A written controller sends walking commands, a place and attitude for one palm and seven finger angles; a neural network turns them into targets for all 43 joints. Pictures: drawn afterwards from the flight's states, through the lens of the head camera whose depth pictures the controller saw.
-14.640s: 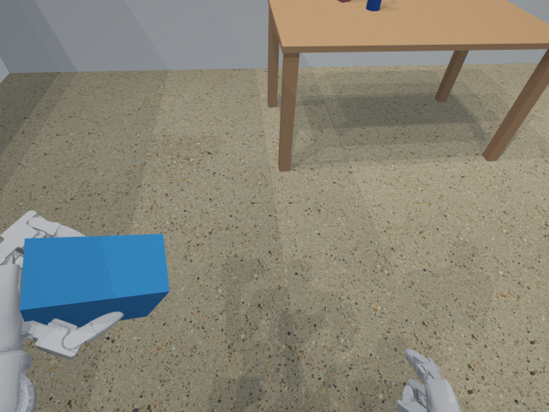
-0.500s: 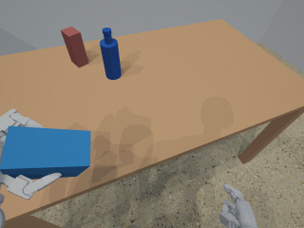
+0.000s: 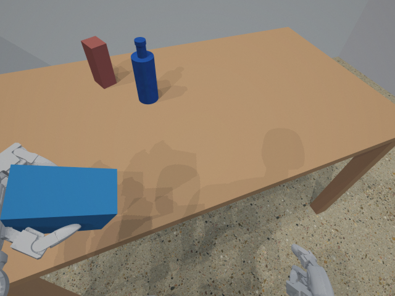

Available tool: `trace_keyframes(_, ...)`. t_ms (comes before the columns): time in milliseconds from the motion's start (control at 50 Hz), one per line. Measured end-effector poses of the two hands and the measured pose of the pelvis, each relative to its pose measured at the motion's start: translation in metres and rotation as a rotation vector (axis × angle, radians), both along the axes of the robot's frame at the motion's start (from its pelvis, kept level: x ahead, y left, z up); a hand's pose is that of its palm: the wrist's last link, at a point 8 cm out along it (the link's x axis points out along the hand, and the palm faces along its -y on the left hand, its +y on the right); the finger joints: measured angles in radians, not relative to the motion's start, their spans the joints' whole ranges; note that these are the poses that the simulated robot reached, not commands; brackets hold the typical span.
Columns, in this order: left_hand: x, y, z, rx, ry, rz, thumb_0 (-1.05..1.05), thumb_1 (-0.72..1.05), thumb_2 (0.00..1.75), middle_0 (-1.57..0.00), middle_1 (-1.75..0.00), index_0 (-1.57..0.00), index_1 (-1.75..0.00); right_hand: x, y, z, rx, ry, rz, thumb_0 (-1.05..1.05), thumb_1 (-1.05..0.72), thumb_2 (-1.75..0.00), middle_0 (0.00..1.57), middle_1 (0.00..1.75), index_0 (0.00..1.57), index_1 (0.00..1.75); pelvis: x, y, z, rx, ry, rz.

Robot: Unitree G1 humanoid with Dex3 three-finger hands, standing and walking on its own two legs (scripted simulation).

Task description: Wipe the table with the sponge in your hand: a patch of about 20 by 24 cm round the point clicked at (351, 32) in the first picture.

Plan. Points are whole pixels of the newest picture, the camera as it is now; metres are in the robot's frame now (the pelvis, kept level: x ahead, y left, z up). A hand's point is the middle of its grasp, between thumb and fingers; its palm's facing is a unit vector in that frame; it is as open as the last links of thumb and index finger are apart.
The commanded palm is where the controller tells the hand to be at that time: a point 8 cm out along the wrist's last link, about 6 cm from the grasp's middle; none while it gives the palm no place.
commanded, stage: shuffle to correct the standing spot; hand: left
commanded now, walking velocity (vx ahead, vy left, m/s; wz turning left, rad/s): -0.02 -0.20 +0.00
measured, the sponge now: (80, 202) +0.23 +0.20 +0.14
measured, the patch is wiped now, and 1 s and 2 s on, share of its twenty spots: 0.00 0.00 0.00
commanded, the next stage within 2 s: come to a stop and stand still in 1.56 s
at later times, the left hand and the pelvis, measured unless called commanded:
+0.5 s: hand (43, 197) +0.22 +0.24 +0.16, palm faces +0.30 -0.87 -0.40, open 10.6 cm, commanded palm +0.16 +0.28 +0.18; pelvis +0.00 +0.00 +0.00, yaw +0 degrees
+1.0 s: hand (43, 198) +0.22 +0.24 +0.16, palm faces +0.29 -0.87 -0.40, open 10.6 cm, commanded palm +0.16 +0.28 +0.18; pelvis +0.00 +0.00 +0.00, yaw +0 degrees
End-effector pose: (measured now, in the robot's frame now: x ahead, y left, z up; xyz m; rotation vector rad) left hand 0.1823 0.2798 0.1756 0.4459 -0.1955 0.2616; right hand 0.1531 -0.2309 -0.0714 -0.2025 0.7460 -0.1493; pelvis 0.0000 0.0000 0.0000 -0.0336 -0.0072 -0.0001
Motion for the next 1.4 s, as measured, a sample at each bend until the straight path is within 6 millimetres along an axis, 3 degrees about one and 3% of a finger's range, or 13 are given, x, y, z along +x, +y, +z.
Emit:
trace_keyframes(200,0.005,0.001,0.008,0.032,-0.009,-0.011,0.00,-0.53,1.02,-0.67,-1.35,-0.67,-1.35,0.003,0.006,0.001,0.013,0.004,0.011,0.01,-0.91,-0.90,0.20,0.30,0.20,0.30,0.003,0.000,0.003,-0.004,0.007,0.004)
trace_keyframes(460,0.003,-0.001,0.002,0.006,0.004,0.006,0.00,-0.53,1.02,-0.67,-1.35,-0.68,-1.35,0.014,0.002,0.002,0.007,-0.020,0.015,0.01,-0.91,-0.90,0.20,0.30,0.20,0.30,0.005,-0.001,0.001,-0.001,0.005,0.002)
trace_keyframes(920,0.004,-0.001,0.004,0.024,0.013,-0.002,0.00,-0.53,1.02,-0.67,-1.35,-0.68,-1.35,0.007,0.001,-0.001,0.011,0.002,0.002,0.01,-0.91,-0.90,0.20,0.30,0.20,0.30,0.005,-0.001,0.001,-0.004,0.007,0.000)
trace_keyframes(1400,0.003,0.000,0.001,0.014,0.029,0.018,0.00,-0.53,1.02,-0.67,-1.35,-0.68,-1.35,0.014,0.007,-0.002,0.027,-0.008,0.022,0.01,-0.91,-0.90,0.20,0.30,0.20,0.30,0.007,-0.001,0.001,-0.001,0.012,0.007)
